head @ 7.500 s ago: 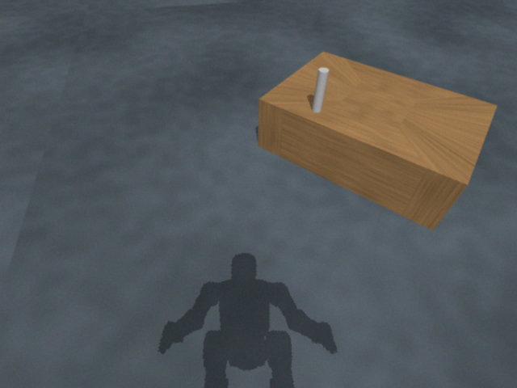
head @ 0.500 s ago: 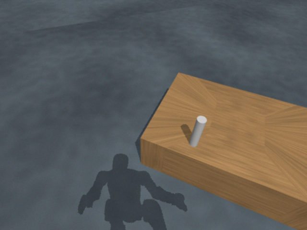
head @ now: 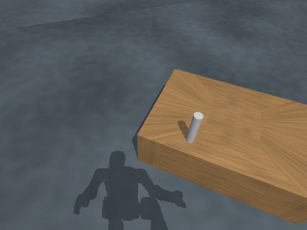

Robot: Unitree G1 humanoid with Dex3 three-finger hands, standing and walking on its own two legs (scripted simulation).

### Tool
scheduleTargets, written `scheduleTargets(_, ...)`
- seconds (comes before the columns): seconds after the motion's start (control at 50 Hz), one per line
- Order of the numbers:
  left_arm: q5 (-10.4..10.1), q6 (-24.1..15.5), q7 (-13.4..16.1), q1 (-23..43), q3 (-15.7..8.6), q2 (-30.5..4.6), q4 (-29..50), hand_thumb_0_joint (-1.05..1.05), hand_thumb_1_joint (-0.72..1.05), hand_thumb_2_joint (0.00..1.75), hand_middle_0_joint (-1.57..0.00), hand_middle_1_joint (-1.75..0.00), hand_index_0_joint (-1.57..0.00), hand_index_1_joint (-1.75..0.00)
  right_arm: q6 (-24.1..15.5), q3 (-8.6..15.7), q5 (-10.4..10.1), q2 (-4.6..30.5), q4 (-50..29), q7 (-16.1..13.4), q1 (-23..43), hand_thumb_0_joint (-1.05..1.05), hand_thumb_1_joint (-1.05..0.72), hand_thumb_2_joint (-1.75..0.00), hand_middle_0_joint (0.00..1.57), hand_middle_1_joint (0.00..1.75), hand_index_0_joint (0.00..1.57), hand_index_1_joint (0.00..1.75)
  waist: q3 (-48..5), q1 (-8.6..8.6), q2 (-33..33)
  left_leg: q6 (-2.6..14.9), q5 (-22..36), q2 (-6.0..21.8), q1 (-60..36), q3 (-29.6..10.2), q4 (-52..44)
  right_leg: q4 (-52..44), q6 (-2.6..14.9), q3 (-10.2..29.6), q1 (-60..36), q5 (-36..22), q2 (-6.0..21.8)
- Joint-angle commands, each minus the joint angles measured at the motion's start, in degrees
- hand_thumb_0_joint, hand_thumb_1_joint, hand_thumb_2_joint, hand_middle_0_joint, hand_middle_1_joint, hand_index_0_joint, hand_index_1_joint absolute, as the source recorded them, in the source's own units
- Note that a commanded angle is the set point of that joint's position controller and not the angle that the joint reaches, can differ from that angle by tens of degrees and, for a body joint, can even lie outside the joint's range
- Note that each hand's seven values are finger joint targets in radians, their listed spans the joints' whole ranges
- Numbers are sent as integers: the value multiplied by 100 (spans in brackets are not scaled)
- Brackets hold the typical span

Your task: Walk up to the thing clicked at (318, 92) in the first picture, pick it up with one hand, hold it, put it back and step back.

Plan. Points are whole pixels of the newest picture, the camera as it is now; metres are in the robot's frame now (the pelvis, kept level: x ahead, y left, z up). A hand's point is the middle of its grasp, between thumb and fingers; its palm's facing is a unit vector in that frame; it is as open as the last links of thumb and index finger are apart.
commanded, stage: walk up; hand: left
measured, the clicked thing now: (193, 128) +0.67 -0.23 -0.34
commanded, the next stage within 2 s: none
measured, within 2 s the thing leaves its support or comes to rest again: neither
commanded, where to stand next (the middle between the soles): +0.21 -0.27 m, yaw -22 degrees
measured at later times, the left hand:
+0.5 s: hand out of the picture +0.14 +0.14 -0.17, palm faces -0.20 -0.93 -0.31, open 7.4 cm
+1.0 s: hand (170, 159) +0.39 -0.06 -0.15, palm faces -0.40 -0.83 -0.39, open 7.4 cm
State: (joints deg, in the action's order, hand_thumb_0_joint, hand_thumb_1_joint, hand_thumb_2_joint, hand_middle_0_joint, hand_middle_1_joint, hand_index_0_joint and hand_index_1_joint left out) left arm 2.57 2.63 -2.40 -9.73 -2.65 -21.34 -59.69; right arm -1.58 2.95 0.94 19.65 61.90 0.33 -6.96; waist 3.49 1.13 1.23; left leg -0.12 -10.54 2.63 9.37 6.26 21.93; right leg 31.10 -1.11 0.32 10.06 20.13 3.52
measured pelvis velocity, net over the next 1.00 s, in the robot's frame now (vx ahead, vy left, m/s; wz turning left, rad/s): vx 0.16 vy -0.25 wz -0.40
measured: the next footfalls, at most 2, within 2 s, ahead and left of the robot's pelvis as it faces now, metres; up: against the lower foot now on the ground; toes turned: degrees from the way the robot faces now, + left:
right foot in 0.26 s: +0.09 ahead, -0.25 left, +0.00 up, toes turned -13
left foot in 0.52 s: +0.18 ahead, -0.05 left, +0.00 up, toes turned -8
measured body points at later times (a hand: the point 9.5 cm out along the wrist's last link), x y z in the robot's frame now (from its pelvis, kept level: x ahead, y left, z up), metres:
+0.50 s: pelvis +0.06 -0.12 -0.02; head +0.08 -0.11 +0.43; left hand +0.15 +0.19 -0.15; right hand +0.06 -0.47 -0.12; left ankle +0.13 -0.04 -0.74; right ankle +0.05 -0.24 -0.74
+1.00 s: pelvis +0.16 -0.25 -0.03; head +0.19 -0.28 +0.41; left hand +0.41 -0.02 -0.13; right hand +0.05 -0.58 -0.15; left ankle +0.17 -0.10 -0.68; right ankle +0.18 -0.40 -0.74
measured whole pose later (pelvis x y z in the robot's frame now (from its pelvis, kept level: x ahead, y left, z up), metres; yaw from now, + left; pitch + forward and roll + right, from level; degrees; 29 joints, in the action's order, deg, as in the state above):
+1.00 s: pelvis +0.16 -0.25 -0.03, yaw -23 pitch -3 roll +0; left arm 0.1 -0.2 -1.8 -8.1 -3.1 -22.8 -45.7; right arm -1.1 2.9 0.3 25.8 49.5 -1.2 -17.5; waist 8.8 -1.9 -1.4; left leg 1.1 -29.9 6.5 22.8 1.1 66.0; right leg 41.1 0.7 1.2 23.4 15.1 -0.7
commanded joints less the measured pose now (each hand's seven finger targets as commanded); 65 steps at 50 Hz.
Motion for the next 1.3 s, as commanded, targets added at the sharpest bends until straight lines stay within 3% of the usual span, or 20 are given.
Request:
scheduleTargets(0.0,93,151,-234,457,-528,-1328,1052,0,90,90,-20,-30,-20,-30,-284,769,70,2264,-582,-360,-687,0,-90,-90,20,30,20,30,-130,-331,-229,1206,-895,2463,-493,-1803,-1048,2602,199,881,2101,524,430)
scheduleTargets(0.2,54,49,-531,-1279,-777,-1506,899,0,90,90,-20,-30,-20,-30,-179,801,241,2200,-1189,-318,280,0,-90,-90,20,30,20,30,-378,542,-299,644,-2842,1452,1458,248,927,560,191,-654,-366,-303,-12)
scheduleTargets(0.24,118,-3,-385,-2146,-985,-2147,818,0,90,90,-20,-30,-20,-30,-29,507,253,1458,-1273,-323,101,0,-90,-90,20,30,20,30,86,1015,2174,257,-3464,241,2957,787,4026,-951,639,915,-568,1769,365)
scheduleTargets(0.26,75,-36,-346,-1560,-962,-2424,1251,0,90,90,-20,-30,-20,-30,-47,420,51,1448,-1526,-275,166,0,-90,-90,20,30,20,30,410,697,2299,-7,-2951,-78,3220,29,4698,-2610,1300,3636,440,3159,1373)
scheduleTargets(0.28,11,-60,-306,-947,-927,-2460,1480,0,90,90,-20,-30,-20,-30,-69,525,1,1829,-1433,-272,131,0,-90,-90,20,30,20,30,688,402,1290,19,-2404,271,2896,-454,4776,-2681,1641,3919,830,3442,1551)
scheduleTargets(0.42,38,-148,-204,-443,-674,-1783,1865,0,90,90,-20,-30,-20,-30,-276,492,-15,1724,-1067,-223,-1440,0,-90,-90,20,30,20,30,129,-43,894,182,-1753,199,1039,-300,2249,-1269,1442,1984,1187,1056,824)
scheduleTargets(0.46,-3,-108,-216,79,-589,-1671,2061,0,90,90,-20,-30,-20,-30,-376,583,16,1734,-935,-274,-2276,0,-90,-90,20,30,20,30,6,-655,461,268,-398,185,-613,-418,1049,-424,1195,1584,2313,919,581)
scheduleTargets(0.48,-11,-101,-206,167,-481,-1284,2161,0,90,90,-20,-30,-20,-30,-433,703,105,1984,-825,-345,-2868,0,-90,-90,20,30,20,30,-229,-997,-273,185,-440,427,-1668,-924,438,752,840,1166,3101,1162,-45)
scheduleTargets(0.5,-29,-123,-180,-148,-317,-750,2247,0,90,90,-20,-30,-20,-30,-494,818,232,2564,-920,-419,-2943,0,-90,-90,20,30,20,30,-249,-888,-1673,357,-2205,1791,-1830,-3359,-684,2555,477,893,3920,950,-1120)
scheduleTargets(0.52,31,-53,-121,-545,-473,-1333,2041,0,90,90,-20,-30,-20,-30,-523,839,123,2823,-1285,-421,-2097,0,-90,-90,20,30,20,30,-47,-528,-852,810,-3549,2675,-833,-4525,-1283,3239,403,1365,3646,875,-728)
scheduleTargets(0.58,-34,-97,-182,-1016,-612,-1642,1645,0,90,90,-20,-30,-20,-30,-562,589,3,2214,-1530,-353,-1016,0,-90,-90,20,30,20,30,497,121,-636,981,-2292,2010,-27,-2732,-888,3367,224,1284,3025,-17,-271)
scheduleTargets(0.7,-89,-159,-313,-161,-501,-1217,1878,0,90,90,-20,-30,-20,-30,-609,569,84,2141,-1463,-266,-1734,0,-90,-90,20,30,20,30,323,-287,-1064,1081,2225,1566,-299,-536,7,2035,146,440,2351,-214,-41)
scheduleTargets(0.82,-162,-284,-118,-798,-546,-1303,1354,0,90,90,-20,-30,-20,-30,-274,400,49,1845,-1794,-139,-1290,0,-90,-90,20,30,20,30,-575,140,-435,671,1192,908,931,314,2150,123,314,-523,-573,-1161,-586)
scheduleTargets(0.88,-191,-363,95,-1104,-704,-2180,1560,0,90,90,-20,-30,-20,-30,-144,270,-72,1555,-1929,-230,-1531,0,-90,-90,20,30,20,30,-1099,361,1280,169,-2375,123,2504,-482,5058,-1038,1767,3497,-966,-1311,1750)
scheduleTargets(0.9,-262,-370,134,-824,-657,-2081,1585,0,90,90,-20,-30,-20,-30,-109,320,-75,1763,-1788,-266,-1403,0,-90,-90,20,30,20,30,-826,249,763,123,-2228,357,2405,-830,5235,-1003,1898,3262,-577,-1239,1680)
scheduleTargets(0.98,-192,-452,287,-128,-415,-1605,1595,0,90,90,-20,-30,-20,-30,-88,213,-56,1495,-1331,-223,-1861,0,-90,-90,20,30,20,30,-531,-174,733,151,-1905,472,1691,-670,3702,-51,1469,1417,484,-2640,776)
scheduleTargets(1.08,-255,-485,374,158,-313,-1670,1567,0,90,90,-20,-30,-20,-30,26,266,-51,1461,-1313,-173,-1481,0,-90,-90,20,30,20,30,-543,-222,800,208,-1325,152,867,-453,2607,268,1456,1597,1217,-3359,964)
scheduleTargets(1.14,-339,-402,389,297,-276,-1555,1602,0,90,90,-20,-30,-20,-30,7,393,44,1720,-1347,-166,-1387,0,-90,-90,20,30,20,30,-553,-332,195,415,66,361,460,-1107,1628,780,973,1505,1851,-1983,646)
scheduleTargets(1.2,-297,-360,421,63,-301,-1368,1306,0,90,90,-20,-30,-20,-30,-2,440,-32,1980,-1574,-67,-388,0,-90,-90,20,30,20,30,-579,-7,-971,1468,89,1670,1278,-2498,741,2323,359,72,1122,590,-558)
scheduleTargets(1.28,-209,-523,407,-286,-362,-1493,1036,0,90,90,-20,-30,-20,-30,80,294,-84,1604,-1628,-79,-44,0,-90,-90,20,30,20,30,-613,187,-506,601,624,737,1737,-1198,2150,623,588,1028,436,-1045,123)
